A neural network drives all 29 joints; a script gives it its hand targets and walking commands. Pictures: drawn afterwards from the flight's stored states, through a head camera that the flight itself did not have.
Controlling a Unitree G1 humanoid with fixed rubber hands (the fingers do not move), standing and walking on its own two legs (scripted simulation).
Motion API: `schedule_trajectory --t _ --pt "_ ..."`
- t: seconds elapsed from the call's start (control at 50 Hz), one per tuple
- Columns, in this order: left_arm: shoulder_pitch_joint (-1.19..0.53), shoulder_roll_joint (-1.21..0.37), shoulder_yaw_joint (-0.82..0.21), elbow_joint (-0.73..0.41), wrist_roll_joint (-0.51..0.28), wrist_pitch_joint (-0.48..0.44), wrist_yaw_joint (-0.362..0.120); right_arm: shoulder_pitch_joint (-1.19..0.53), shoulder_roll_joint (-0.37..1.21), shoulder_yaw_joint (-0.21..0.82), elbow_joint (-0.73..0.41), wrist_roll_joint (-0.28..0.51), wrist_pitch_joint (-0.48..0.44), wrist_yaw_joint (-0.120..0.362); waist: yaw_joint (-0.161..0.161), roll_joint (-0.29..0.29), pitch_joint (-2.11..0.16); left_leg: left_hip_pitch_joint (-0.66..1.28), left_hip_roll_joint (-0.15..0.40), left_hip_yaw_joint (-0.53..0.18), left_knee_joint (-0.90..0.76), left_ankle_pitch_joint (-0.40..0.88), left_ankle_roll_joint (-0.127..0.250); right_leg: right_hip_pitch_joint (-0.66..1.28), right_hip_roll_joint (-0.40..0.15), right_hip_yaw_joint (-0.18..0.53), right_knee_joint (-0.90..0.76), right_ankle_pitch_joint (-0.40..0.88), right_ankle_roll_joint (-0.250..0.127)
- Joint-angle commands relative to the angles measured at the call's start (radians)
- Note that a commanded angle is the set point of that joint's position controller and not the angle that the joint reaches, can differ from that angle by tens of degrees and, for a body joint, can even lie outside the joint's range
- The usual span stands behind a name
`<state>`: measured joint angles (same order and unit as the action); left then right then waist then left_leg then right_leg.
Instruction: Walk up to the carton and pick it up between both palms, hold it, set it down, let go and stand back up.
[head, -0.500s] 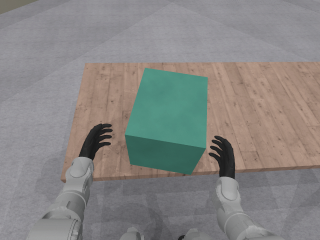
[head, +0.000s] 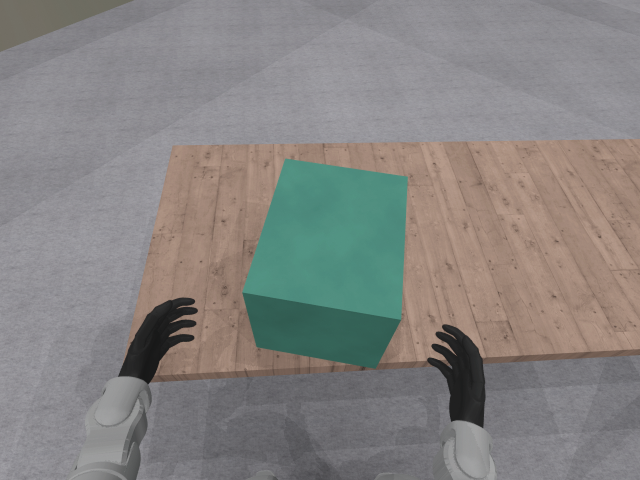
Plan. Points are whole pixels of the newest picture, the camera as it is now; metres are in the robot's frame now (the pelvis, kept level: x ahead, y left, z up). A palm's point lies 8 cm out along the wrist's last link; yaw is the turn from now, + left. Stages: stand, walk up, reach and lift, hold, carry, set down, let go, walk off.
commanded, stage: set down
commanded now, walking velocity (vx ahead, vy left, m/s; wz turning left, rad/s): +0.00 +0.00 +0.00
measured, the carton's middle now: (330, 263) +0.45 -0.04 -0.09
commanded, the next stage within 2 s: none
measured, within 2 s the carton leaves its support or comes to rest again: neither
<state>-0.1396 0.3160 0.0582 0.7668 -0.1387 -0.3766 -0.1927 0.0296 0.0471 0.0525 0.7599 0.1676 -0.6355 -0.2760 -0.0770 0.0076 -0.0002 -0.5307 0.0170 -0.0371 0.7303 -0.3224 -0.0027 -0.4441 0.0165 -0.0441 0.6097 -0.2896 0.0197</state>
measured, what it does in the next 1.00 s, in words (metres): stands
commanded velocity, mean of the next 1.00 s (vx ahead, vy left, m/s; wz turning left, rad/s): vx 0.00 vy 0.00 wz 0.00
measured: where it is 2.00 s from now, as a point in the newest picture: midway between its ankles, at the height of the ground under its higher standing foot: outside the picture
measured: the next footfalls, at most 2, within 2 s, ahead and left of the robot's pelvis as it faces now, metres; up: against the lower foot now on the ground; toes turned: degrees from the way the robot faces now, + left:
none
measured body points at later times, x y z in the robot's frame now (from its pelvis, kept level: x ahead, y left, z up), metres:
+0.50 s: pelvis +0.01 -0.01 +0.01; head +0.04 +0.01 +0.46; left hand +0.25 +0.22 -0.03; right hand +0.18 -0.19 -0.03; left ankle +0.02 +0.10 -0.72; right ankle +0.01 -0.14 -0.72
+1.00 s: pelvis +0.03 -0.02 +0.02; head +0.05 -0.03 +0.46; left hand +0.25 +0.21 -0.02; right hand +0.19 -0.22 -0.04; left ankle +0.02 +0.10 -0.72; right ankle +0.01 -0.14 -0.72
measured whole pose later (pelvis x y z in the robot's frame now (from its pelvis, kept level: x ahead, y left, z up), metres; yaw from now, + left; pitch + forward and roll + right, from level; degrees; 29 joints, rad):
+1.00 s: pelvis +0.03 -0.02 +0.02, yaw +1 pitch -1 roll -1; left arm 0.17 0.30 0.04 0.50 -0.14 -0.19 -0.19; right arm 0.26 -0.02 0.06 0.55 0.13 -0.48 -0.20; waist -0.08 0.02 0.06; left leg -0.24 0.02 -0.04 0.55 -0.30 0.00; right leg -0.18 0.02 -0.04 0.48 -0.29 -0.01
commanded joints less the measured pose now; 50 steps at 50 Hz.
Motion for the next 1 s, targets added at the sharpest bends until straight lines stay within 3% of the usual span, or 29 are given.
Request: schedule_trajectory --t 0.0,0.08,0.12,0.14,0.18,0.24,0.26,0.3,0.32,0.34,0.36,0.38,0.4,0.42,0.44,0.48,0.5,0.52,0.54,0.58,0.6,0.66,0.74,0.76,0.78,0.8,0.86,0.94,0.98 --pt "0.001 0.139 0.014 -0.162 -0.031 -0.015 -0.02 -0.028 -0.005 0.023 -0.187 -0.01 -0.05 -0.017 0.118 0.092 -0.172 0.421 -0.009 0.002 -0.087 0.306 -0.063 0.034 0.019 0.028 -0.192 0.068 -0.064" --pt "0.106 0.133 -0.008 -0.277 -0.038 -0.029 -0.005 0.079 -0.022 0.022 -0.246 -0.009 -0.056 0.003 0.125 0.126 -0.214 0.478 0.003 -0.014 -0.103 0.398 -0.079 0.061 0.03 0.022 -0.192 0.099 -0.066" --pt "0.133 0.134 -0.001 -0.269 -0.029 -0.024 0.004 0.071 -0.052 0.014 -0.243 -0.01 -0.05 0.023 0.133 0.123 -0.189 0.507 0.011 -0.021 -0.104 0.464 -0.082 0.062 0.039 0.017 -0.198 0.104 -0.073" --pt "0.143 0.139 0.0 -0.278 -0.041 -0.026 0.001 0.092 -0.04 0.016 -0.255 -0.007 -0.047 0.027 0.13 0.108 -0.161 0.478 0.012 -0.013 -0.119 0.412 -0.074 0.085 0.041 0.017 -0.198 0.079 -0.071" --pt "0.21 0.126 -0.003 -0.31 -0.041 -0.022 0.001 0.134 -0.027 0.032 -0.284 -0.002 -0.04 0.033 0.135 0.096 -0.148 0.491 0.011 -0.016 -0.135 0.44 -0.066 0.126 0.036 0.023 -0.203 0.105 -0.069" --pt "0.216 0.157 -0.006 -0.338 -0.033 -0.014 0.006 0.165 -0.038 0.022 -0.278 -0.005 -0.023 0.042 0.125 0.128 -0.119 0.486 0.016 -0.008 -0.159 0.399 -0.065 0.141 0.039 0.021 -0.206 0.081 -0.07" --pt "0.248 0.136 0.002 -0.325 -0.04 -0.007 0.004 0.184 -0.018 0.022 -0.283 -0.001 -0.022 0.042 0.126 0.1 -0.083 0.451 0.01 -0.007 -0.172 0.371 -0.056 0.169 0.037 0.025 -0.211 0.078 -0.069" --pt "0.264 0.131 -0.005 -0.312 -0.041 0.01 0.003 0.182 -0.025 0.026 -0.288 -0.012 -0.01 0.048 0.13 0.101 -0.042 0.439 0.005 0.002 -0.183 0.363 -0.054 0.168 0.03 0.029 -0.232 0.072 -0.074" --pt "0.245 0.155 0.001 -0.344 -0.046 -0.004 0.001 0.195 -0.03 0.015 -0.307 -0.008 -0.007 0.047 0.114 0.103 -0.053 0.445 0.008 0.001 -0.187 0.347 -0.048 0.18 0.026 0.032 -0.224 0.071 -0.07" --pt "0.267 0.127 -0.007 -0.323 -0.033 0.016 0.006 0.2 -0.032 0.03 -0.275 -0.013 0.008 0.056 0.131 0.122 -0.04 0.445 0.014 -0.004 -0.213 0.329 -0.051 0.202 0.032 0.028 -0.226 0.053 -0.07" --pt "0.264 0.14 -0.01 -0.347 -0.045 0.016 0.003 0.201 -0.029 0.015 -0.291 -0.021 0.014 0.05 0.111 0.114 -0.027 0.435 0.012 -0.001 -0.221 0.315 -0.048 0.207 0.034 0.027 -0.229 0.053 -0.067" --pt "0.27 0.124 -0.013 -0.303 -0.032 0.036 0.008 0.188 -0.045 0.019 -0.261 -0.023 0.028 0.06 0.124 0.106 -0.007 0.428 0.01 0.0 -0.237 0.278 -0.042 0.207 0.035 0.025 -0.242 0.031 -0.07" --pt "0.295 0.141 0.004 -0.345 -0.035 0.029 0.002 0.23 -0.035 0.035 -0.327 -0.031 0.023 0.053 0.135 0.086 -0.018 0.432 0.0 0.018 -0.232 0.319 -0.038 0.238 0.024 0.033 -0.235 0.067 -0.067" --pt "0.266 0.147 0.001 -0.364 -0.04 0.024 0.004 0.214 -0.019 0.027 -0.331 -0.03 0.029 0.052 0.122 0.083 -0.008 0.415 0.004 0.01 -0.232 0.296 -0.035 0.229 0.022 0.035 -0.234 0.058 -0.064" --pt "0.294 0.134 -0.005 -0.362 -0.037 0.038 0.01 0.204 -0.045 0.029 -0.337 -0.029 0.036 0.064 0.145 0.104 -0.007 0.431 0.01 0.01 -0.241 0.321 -0.036 0.211 0.028 0.037 -0.236 0.057 -0.072" --pt "0.28 0.137 -0.002 -0.369 -0.04 0.035 0.012 0.201 -0.047 0.022 -0.343 -0.031 0.042 0.069 0.135 0.104 -0.025 0.428 0.008 0.016 -0.246 0.291 -0.033 0.224 0.024 0.036 -0.238 0.046 -0.069" --pt "0.305 0.12 -0.006 -0.346 -0.026 0.054 0.019 0.195 -0.068 0.012 -0.314 -0.033 0.05 0.077 0.144 0.106 -0.003 0.432 0.014 0.008 -0.257 0.282 -0.039 0.218 0.032 0.027 -0.239 0.029 -0.073" --pt "0.278 0.127 -0.013 -0.37 -0.028 0.052 0.021 0.209 -0.068 0.01 -0.315 -0.033 0.056 0.076 0.131 0.129 -0.014 0.424 0.019 0.008 -0.269 0.268 -0.037 0.246 0.027 0.027 -0.235 0.036 -0.068" --pt "0.288 0.136 -0.009 -0.366 -0.036 0.061 0.014 0.203 -0.07 -0.015 -0.329 -0.041 0.06 0.071 0.12 0.095 -0.01 0.425 0.01 0.016 -0.254 0.274 -0.035 0.24 0.022 0.033 -0.242 0.054 -0.067" --pt "0.298 0.118 -0.008 -0.369 -0.019 0.078 0.025 0.205 -0.076 -0.006 -0.315 -0.041 0.072 0.083 0.137 0.11 -0.011 0.434 0.011 0.015 -0.262 0.318 -0.042 0.246 0.029 0.028 -0.24 0.059 -0.072" --pt "0.306 0.119 -0.004 -0.36 -0.025 0.084 0.018 0.21 -0.074 -0.001 -0.322 -0.042 0.08 0.079 0.132 0.091 -0.008 0.438 0.009 0.015 -0.265 0.296 -0.035 0.252 0.024 0.032 -0.251 0.056 -0.073" --pt "0.316 0.106 -0.011 -0.358 -0.007 0.119 0.027 0.175 -0.104 -0.013 -0.302 -0.023 0.09 0.093 0.136 0.114 0.002 0.469 0.009 0.019 -0.272 0.333 -0.048 0.239 0.031 0.023 -0.257 0.072 -0.074" --pt "0.315 0.113 0.007 -0.371 -0.018 0.125 0.022 0.205 -0.086 0.001 -0.343 -0.044 0.11 0.093 0.131 0.057 0.008 0.448 0.001 0.029 -0.269 0.315 -0.032 0.251 0.02 0.035 -0.27 0.08 -0.065" --pt "0.308 0.114 0.011 -0.354 -0.021 0.132 0.024 0.177 -0.098 0.006 -0.335 -0.035 0.124 0.101 0.146 0.056 -0.001 0.444 -0.001 0.028 -0.285 0.294 -0.031 0.262 0.016 0.039 -0.275 0.065 -0.069" --pt "0.323 0.109 0.002 -0.369 -0.025 0.129 0.021 0.204 -0.088 -0.007 -0.343 -0.048 0.125 0.091 0.122 0.056 -0.005 0.446 -0.002 0.027 -0.276 0.291 -0.027 0.257 0.013 0.043 -0.274 0.074 -0.064" --pt "0.312 0.114 0.014 -0.359 -0.014 0.139 0.025 0.196 -0.095 0.002 -0.344 -0.051 0.134 0.099 0.141 0.056 -0.008 0.444 0.001 0.028 -0.278 0.305 -0.027 0.258 0.012 0.04 -0.271 0.101 -0.063" --pt "0.334 0.117 0.016 -0.363 -0.016 0.15 0.02 0.21 -0.094 0.009 -0.346 -0.047 0.136 0.091 0.124 0.038 -0.008 0.481 -0.005 0.024 -0.268 0.347 -0.025 0.277 0.005 0.052 -0.279 0.165 -0.057" --pt "0.357 0.11 0.033 -0.379 0.011 0.167 0.021 0.226 -0.121 0.021 -0.346 -0.043 0.143 0.104 0.145 0.054 -0.04 0.501 -0.009 0.032 -0.269 0.408 -0.032 0.286 0.004 0.052 -0.274 0.227 -0.057" --pt "0.401 0.093 0.044 -0.4 0.023 0.171 0.024 0.25 -0.127 0.016 -0.332 -0.05 0.137 0.103 0.137 0.051 -0.047 0.529 -0.007 0.026 -0.265 0.465 -0.042 0.293 0.016 0.04 -0.27 0.272 -0.052"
